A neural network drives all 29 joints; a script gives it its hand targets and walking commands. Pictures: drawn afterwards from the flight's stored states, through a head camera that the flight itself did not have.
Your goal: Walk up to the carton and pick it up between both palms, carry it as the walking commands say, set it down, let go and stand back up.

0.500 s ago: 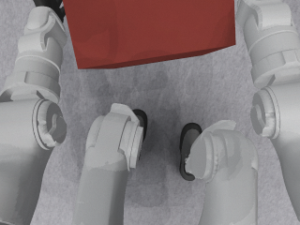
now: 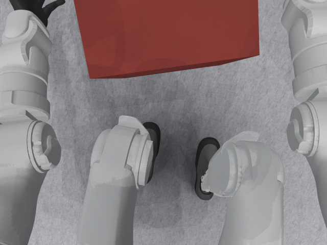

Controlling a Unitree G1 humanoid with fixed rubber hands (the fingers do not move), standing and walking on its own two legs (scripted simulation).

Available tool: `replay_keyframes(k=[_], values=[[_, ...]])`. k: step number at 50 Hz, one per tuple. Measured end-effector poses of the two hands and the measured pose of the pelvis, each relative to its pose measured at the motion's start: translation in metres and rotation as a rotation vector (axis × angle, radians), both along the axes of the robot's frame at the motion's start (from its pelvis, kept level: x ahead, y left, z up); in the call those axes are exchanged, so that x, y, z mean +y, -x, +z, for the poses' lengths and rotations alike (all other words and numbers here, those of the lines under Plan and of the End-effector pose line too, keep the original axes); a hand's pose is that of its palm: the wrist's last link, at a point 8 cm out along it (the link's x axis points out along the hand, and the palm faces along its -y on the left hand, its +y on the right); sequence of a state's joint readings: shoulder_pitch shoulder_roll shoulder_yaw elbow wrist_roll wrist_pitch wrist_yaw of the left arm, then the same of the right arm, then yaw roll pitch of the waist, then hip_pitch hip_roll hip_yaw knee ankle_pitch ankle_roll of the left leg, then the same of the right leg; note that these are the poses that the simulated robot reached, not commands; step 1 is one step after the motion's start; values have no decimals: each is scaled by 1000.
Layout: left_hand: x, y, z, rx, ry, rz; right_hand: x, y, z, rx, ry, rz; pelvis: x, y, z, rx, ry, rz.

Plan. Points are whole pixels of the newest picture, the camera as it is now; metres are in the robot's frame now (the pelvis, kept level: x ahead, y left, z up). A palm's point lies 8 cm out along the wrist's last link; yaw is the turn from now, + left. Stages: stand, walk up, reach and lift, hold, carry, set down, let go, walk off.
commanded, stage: set down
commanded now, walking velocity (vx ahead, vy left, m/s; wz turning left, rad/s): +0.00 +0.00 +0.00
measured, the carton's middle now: (163, 2) +0.56 +0.09 -0.23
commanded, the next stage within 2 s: let go in 1.22 s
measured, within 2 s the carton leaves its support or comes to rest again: neither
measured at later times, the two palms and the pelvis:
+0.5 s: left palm out of the picture +0.49 +0.32 +0.02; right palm out of the picture +0.60 -0.15 +0.01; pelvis +0.01 +0.00 +0.11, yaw +0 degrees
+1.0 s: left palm out of the picture +0.48 +0.33 +0.17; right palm out of the picture +0.60 -0.15 +0.16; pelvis +0.03 +0.00 +0.25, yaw +1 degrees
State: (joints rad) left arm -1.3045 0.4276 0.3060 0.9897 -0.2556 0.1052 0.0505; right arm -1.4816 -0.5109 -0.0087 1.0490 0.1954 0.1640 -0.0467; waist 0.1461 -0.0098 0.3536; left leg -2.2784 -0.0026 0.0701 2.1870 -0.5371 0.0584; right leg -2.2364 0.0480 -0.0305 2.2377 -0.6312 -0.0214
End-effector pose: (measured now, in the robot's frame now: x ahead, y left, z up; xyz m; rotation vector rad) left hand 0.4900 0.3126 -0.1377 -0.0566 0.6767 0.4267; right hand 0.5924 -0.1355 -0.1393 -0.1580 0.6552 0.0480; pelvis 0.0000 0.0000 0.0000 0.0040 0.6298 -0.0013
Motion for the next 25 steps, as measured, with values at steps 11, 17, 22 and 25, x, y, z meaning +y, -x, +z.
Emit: replay_keyframes(k=[11,17,22,25], values=[[6,0,65,-29,7,-14,-2,-5,66,-9,-7,0,-1,-1,35,61,9,5],[6,2,104,-26,10,-24,-9,-3,104,1,-7,-3,-2,-2,67,105,10,2],[7,1,136,-32,12,-24,-10,-5,134,-3,-15,-1,-3,-4,92,132,8,1],[9,1,154,-37,11,-25,-10,-7,151,-6,-21,2,-3,-6,106,146,7,2]])
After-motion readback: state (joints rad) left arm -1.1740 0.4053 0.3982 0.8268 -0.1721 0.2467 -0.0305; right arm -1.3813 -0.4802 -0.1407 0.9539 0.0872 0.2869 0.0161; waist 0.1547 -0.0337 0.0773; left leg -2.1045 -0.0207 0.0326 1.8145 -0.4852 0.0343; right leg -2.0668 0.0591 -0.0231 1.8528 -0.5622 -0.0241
